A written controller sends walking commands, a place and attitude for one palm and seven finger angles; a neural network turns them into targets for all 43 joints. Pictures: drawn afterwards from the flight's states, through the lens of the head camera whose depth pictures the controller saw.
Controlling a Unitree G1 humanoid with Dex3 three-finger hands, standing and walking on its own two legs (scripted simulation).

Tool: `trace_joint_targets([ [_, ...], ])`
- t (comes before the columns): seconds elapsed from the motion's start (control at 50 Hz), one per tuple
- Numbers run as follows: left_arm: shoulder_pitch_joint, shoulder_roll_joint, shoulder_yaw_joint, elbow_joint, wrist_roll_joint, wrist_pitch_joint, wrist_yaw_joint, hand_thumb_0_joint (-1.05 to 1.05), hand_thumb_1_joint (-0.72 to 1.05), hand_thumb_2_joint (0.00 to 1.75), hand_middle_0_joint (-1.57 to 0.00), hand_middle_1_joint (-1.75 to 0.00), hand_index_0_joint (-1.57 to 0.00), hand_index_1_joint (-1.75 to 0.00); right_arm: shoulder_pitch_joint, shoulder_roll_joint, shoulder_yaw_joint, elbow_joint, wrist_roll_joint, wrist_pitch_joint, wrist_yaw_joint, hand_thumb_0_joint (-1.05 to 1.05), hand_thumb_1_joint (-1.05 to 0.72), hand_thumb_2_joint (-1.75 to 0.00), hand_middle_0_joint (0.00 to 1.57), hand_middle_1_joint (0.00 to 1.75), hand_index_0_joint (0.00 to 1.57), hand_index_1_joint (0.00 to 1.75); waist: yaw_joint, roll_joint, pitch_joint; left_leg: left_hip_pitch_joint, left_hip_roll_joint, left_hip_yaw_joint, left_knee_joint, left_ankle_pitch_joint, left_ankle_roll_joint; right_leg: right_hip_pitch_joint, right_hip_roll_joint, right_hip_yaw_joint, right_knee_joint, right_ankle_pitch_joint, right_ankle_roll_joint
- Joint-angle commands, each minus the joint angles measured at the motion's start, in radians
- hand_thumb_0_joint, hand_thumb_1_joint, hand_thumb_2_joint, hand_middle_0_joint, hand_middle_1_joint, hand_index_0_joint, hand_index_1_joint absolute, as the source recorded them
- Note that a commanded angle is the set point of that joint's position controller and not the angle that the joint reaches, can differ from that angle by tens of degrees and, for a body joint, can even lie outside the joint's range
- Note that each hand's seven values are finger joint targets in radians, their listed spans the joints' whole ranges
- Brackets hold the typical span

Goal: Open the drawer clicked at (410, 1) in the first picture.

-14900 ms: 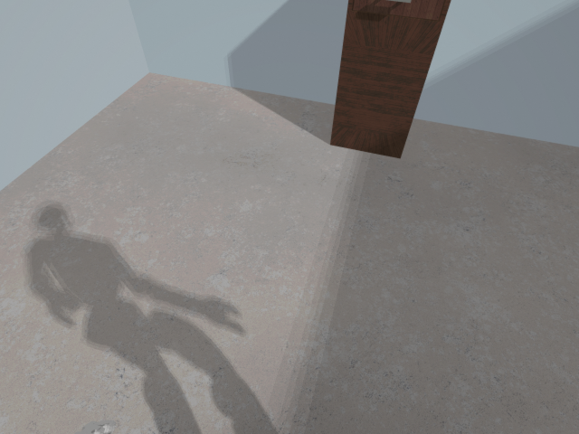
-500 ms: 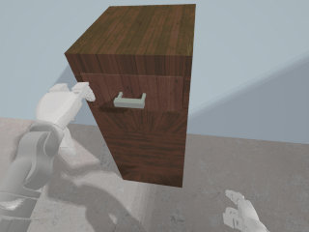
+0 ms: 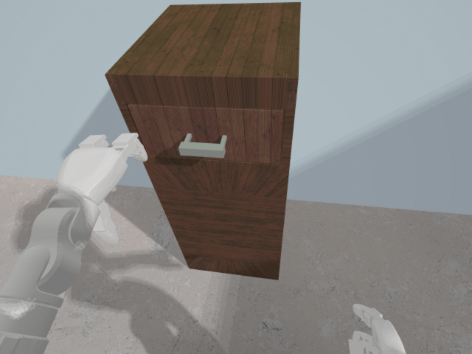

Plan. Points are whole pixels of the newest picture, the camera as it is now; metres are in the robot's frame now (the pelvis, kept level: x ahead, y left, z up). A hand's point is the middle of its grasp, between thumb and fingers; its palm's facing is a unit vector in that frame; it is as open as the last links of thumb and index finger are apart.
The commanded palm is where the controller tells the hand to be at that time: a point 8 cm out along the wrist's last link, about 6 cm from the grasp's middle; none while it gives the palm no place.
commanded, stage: move the hooked fingers above the handle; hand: left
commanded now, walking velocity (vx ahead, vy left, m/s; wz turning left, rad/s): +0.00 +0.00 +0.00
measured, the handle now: (204, 143) +0.55 +0.16 +0.03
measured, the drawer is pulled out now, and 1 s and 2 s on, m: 0.00 0.00 0.00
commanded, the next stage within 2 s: none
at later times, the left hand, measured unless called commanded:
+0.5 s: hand (157, 169) +0.38 +0.20 +0.12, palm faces +0.04 -0.07 -1.00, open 13.8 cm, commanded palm +0.36 +0.21 +0.18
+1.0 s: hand (176, 157) +0.44 +0.18 +0.09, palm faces -0.03 -0.05 -1.00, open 13.8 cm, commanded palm +0.43 +0.19 +0.16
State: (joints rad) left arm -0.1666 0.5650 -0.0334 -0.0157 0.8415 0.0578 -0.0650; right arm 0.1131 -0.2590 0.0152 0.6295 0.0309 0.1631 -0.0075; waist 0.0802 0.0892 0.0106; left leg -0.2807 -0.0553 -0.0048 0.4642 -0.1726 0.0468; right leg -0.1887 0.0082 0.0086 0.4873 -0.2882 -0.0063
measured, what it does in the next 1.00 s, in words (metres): stands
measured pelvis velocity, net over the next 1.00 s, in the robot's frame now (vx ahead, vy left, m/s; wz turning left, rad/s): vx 0.04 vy -0.02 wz -0.01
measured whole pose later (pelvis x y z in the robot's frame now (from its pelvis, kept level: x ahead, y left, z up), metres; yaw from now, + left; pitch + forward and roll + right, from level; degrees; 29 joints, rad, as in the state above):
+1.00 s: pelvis +0.04 -0.02 -0.01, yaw -1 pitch +6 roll +1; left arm -0.51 0.49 -0.14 0.45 0.92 0.02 -0.01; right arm 0.19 -0.27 -0.02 0.64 0.04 0.19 -0.04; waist 0.02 0.05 -0.06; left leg -0.41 -0.03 0.00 0.57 -0.27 0.02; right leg -0.32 0.03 0.01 0.58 -0.38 -0.04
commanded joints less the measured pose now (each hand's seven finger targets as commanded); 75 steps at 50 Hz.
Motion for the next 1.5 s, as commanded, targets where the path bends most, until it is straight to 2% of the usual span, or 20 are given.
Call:
trace_joint_targets([
  [0.0, -0.387, 0.209, 0.113, -0.152, 0.015, -0.035, 0.029, 0.00, -0.50, 0.30, -0.30, -1.20, -0.30, -1.20, -0.140, -0.107, -0.031, -0.154, -0.005, -0.057, -0.016, 0.00, -0.90, -0.90, 0.20, 0.30, 0.20, 0.30, -0.021, -0.076, -0.223, 0.158, 0.035, -0.024, -0.074, 0.036, -0.013, -0.046, 0.010, -0.012, -0.100, 0.050, -0.024],
  [0.08, -0.471, 0.208, 0.113, -0.112, 0.024, -0.063, 0.049, 0.00, -0.50, 0.30, -0.30, -1.20, -0.30, -1.20, -0.128, -0.103, -0.032, -0.140, -0.005, -0.061, -0.022, 0.00, -0.90, -0.90, 0.20, 0.30, 0.20, 0.30, -0.026, -0.031, -0.240, 0.168, 0.033, -0.025, -0.063, 0.048, -0.017, -0.057, 0.016, -0.014, -0.095, 0.060, -0.029],
  [0.16, -0.528, 0.178, 0.076, -0.010, 0.040, -0.054, 0.068, 0.00, -0.50, 0.30, -0.30, -1.20, -0.30, -1.20, -0.108, -0.102, -0.033, -0.125, -0.003, -0.055, -0.027, 0.00, -0.90, -0.90, 0.20, 0.30, 0.20, 0.30, -0.032, -0.045, -0.240, 0.162, 0.034, -0.022, -0.062, 0.042, -0.018, -0.078, 0.013, -0.020, -0.088, 0.058, -0.029],
  [0.24, -0.552, 0.203, 0.091, 0.034, 0.053, -0.047, 0.073, 0.00, -0.50, 0.30, -0.30, -1.20, -0.30, -1.20, -0.092, -0.108, -0.037, -0.125, -0.004, -0.049, -0.025, 0.00, -0.90, -0.90, 0.20, 0.30, 0.20, 0.30, -0.026, -0.037, -0.281, 0.155, 0.032, -0.014, -0.044, 0.099, -0.016, -0.051, 0.011, -0.014, -0.076, 0.108, -0.033],
  [0.32, -0.583, 0.128, 0.016, 0.021, 0.052, -0.046, 0.066, 0.00, -0.50, 0.30, -0.30, -1.20, -0.30, -1.20, -0.074, -0.106, -0.045, -0.135, -0.001, -0.044, -0.017, 0.00, -0.90, -0.90, 0.20, 0.30, 0.20, 0.30, -0.038, -0.040, -0.309, 0.173, 0.036, -0.020, -0.031, 0.140, -0.016, -0.066, 0.015, -0.018, -0.058, 0.141, -0.035],
  [0.4, -0.572, 0.145, 0.039, 0.009, 0.058, -0.044, 0.078, 0.00, -0.50, 0.30, -0.30, -1.20, -0.30, -1.20, -0.063, -0.110, -0.052, -0.140, -0.003, -0.036, -0.010, 0.00, -0.90, -0.90, 0.20, 0.30, 0.20, 0.30, -0.026, -0.050, -0.346, 0.173, 0.035, -0.013, -0.013, 0.204, -0.016, -0.048, 0.015, -0.014, -0.038, 0.198, -0.036],
  [0.44, -0.577, 0.123, 0.023, 0.040, 0.058, -0.031, 0.087, 0.00, -0.50, 0.30, -0.30, -1.20, -0.30, -1.20, -0.058, -0.110, -0.051, -0.134, 0.001, -0.030, -0.009, 0.00, -0.90, -0.90, 0.20, 0.30, 0.20, 0.30, -0.032, -0.069, -0.318, 0.162, 0.036, -0.011, -0.010, 0.203, -0.015, -0.067, 0.016, -0.018, -0.034, 0.204, -0.034],
  [0.48, -0.588, 0.173, 0.071, 0.089, 0.069, -0.021, 0.101, 0.00, -0.50, 0.30, -0.30, -1.20, -0.30, -1.20, -0.053, -0.120, -0.053, -0.128, 0.003, -0.025, -0.011, 0.00, -0.90, -0.90, 0.20, 0.30, 0.20, 0.30, -0.026, -0.082, -0.311, 0.136, 0.035, -0.006, -0.010, 0.187, -0.015, -0.062, 0.020, -0.014, -0.035, 0.188, -0.034],
  [0.56, -0.634, 0.164, 0.057, 0.121, 0.076, -0.005, 0.120, 0.00, -0.50, 0.30, -0.30, -1.20, -0.30, -1.20, -0.034, -0.117, -0.056, -0.122, 0.004, -0.023, -0.016, 0.00, -0.90, -0.90, 0.20, 0.30, 0.20, 0.30, -0.030, -0.083, -0.358, 0.139, 0.031, 0.000, 0.006, 0.209, -0.009, -0.048, 0.016, -0.009, -0.017, 0.223, -0.034],
  [0.68, -0.682, 0.142, 0.023, 0.150, 0.081, -0.010, 0.108, 0.00, -0.50, 0.30, -0.30, -1.20, -0.30, -1.20, -0.010, -0.120, -0.066, -0.124, 0.003, -0.019, -0.020, 0.00, -0.90, -0.90, 0.20, 0.30, 0.20, 0.30, -0.049, -0.089, -0.398, 0.141, 0.026, 0.009, 0.041, 0.264, -0.001, -0.039, 0.014, 0.002, 0.002, 0.310, -0.031],
  [0.82, -0.706, 0.136, 0.016, 0.219, 0.076, -0.025, 0.090, 0.00, -0.50, 0.30, -0.30, -1.20, -0.30, -1.20, 0.011, -0.122, -0.068, -0.119, 0.006, -0.007, -0.026, 0.00, -0.90, -0.90, 0.20, 0.30, 0.20, 0.30, -0.067, -0.111, -0.365, 0.099, 0.019, 0.022, 0.073, 0.262, 0.005, -0.061, 0.011, 0.010, 0.021, 0.386, -0.023],
  [0.88, -0.740, 0.166, 0.041, 0.269, 0.081, -0.035, 0.096, 0.00, -0.50, 0.30, -0.30, -1.20, -0.30, -1.20, 0.030, -0.127, -0.070, -0.111, 0.004, -0.004, -0.031, 0.00, -0.90, -0.90, 0.20, 0.30, 0.20, 0.30, -0.070, -0.122, -0.376, 0.075, 0.016, 0.027, 0.085, 0.259, 0.005, -0.053, 0.008, 0.014, 0.028, 0.404, -0.022],
  [0.92, -0.773, 0.156, 0.029, 0.242, 0.088, -0.051, 0.105, 0.00, -0.50, 0.30, -0.30, -1.20, -0.30, -1.20, 0.030, -0.119, -0.075, -0.115, 0.003, -0.004, -0.032, 0.00, -0.90, -0.90, 0.20, 0.30, 0.20, 0.30, -0.071, -0.075, -0.419, 0.094, 0.012, 0.028, 0.101, 0.281, 0.006, -0.056, 0.009, 0.019, 0.043, 0.434, -0.022],
  [1.12, -0.896, 0.143, 0.017, 0.407, 0.107, -0.059, 0.146, 0.00, -0.50, 0.30, -0.30, -1.20, -0.30, -1.20, 0.094, -0.124, -0.091, -0.084, 0.001, 0.004, -0.030, 0.00, -0.90, -0.90, 0.20, 0.30, 0.20, 0.30, -0.094, -0.105, -0.457, 0.064, 0.014, 0.030, 0.137, 0.295, 0.006, -0.089, 0.013, 0.016, 0.071, 0.461, -0.023],
  [1.24, -0.913, 0.073, -0.032, 0.442, 0.114, -0.051, 0.160, 0.00, -0.50, 0.30, -0.30, -1.20, -0.30, -1.20, 0.119, -0.120, -0.101, -0.083, 0.000, 0.012, -0.015, 0.00, -0.90, -0.90, 0.20, 0.30, 0.20, 0.30, -0.102, -0.082, -0.469, 0.076, 0.019, 0.030, 0.153, 0.356, 0.005, -0.120, 0.020, 0.009, 0.086, 0.492, -0.026],
  [1.3, -0.943, 0.128, 0.007, 0.551, 0.123, -0.038, 0.165, 0.00, -0.50, 0.30, -0.30, -1.20, -0.30, -1.20, 0.137, -0.130, -0.094, -0.070, 0.003, 0.019, -0.021, 0.00, -0.90, -0.90, 0.20, 0.30, 0.20, 0.30, -0.109, -0.139, -0.427, 0.006, 0.017, 0.035, 0.141, 0.276, 0.006, -0.113, 0.017, 0.012, 0.076, 0.457, -0.022],
  [1.32, -0.969, 0.108, -0.016, 0.567, 0.126, -0.037, 0.167, 0.00, -0.50, 0.30, -0.30, -1.20, -0.30, -1.20, 0.140, -0.128, -0.094, -0.069, 0.004, 0.018, -0.024, 0.00, -0.90, -0.90, 0.20, 0.30, 0.20, 0.30, -0.120, -0.143, -0.416, 0.001, 0.017, 0.037, 0.139, 0.251, 0.007, -0.128, 0.017, 0.013, 0.072, 0.433, -0.021],
  [1.4, -1.065, 0.171, 0.030, 0.559, 0.145, -0.071, 0.189, 0.00, -0.50, 0.30, -0.30, -1.20, -0.30, -1.20, 0.177, -0.130, -0.105, -0.062, -0.001, 0.010, -0.032, 0.00, -0.90, -0.90, 0.20, 0.30, 0.20, 0.30, -0.123, -0.107, -0.504, 0.022, 0.019, 0.036, 0.153, 0.276, 0.009, -0.116, 0.019, 0.024, 0.084, 0.442, -0.023],
  [1.42, -1.076, 0.115, -0.015, 0.575, 0.144, -0.074, 0.195, 0.00, -0.50, 0.30, -0.30, -1.20, -0.30, -1.20, 0.181, -0.123, -0.105, -0.061, -0.001, 0.009, -0.032, 0.00, -0.90, -0.90, 0.20, 0.30, 0.20, 0.30, -0.136, -0.088, -0.494, 0.026, 0.018, 0.034, 0.156, 0.277, 0.008, -0.138, 0.021, 0.018, 0.087, 0.431, -0.025],
  [1.48, -1.065, 0.157, 0.035, 0.607, 0.143, -0.082, 0.212, 0.00, -0.50, 0.30, -0.30, -1.20, -0.30, -1.20, 0.207, -0.129, -0.112, -0.053, -0.006, 0.003, -0.028, 0.00, -0.90, -0.90, 0.20, 0.30, 0.20, 0.30, -0.126, -0.095, -0.518, 0.032, 0.023, 0.032, 0.159, 0.290, 0.008, -0.135, 0.026, 0.012, 0.087, 0.402, -0.029],
])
